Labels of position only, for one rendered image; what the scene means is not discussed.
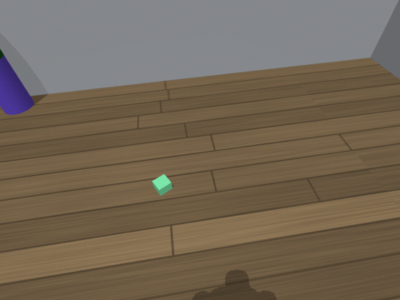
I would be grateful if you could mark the potted plant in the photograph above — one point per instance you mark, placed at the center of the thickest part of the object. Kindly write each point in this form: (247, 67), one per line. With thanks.
(14, 98)

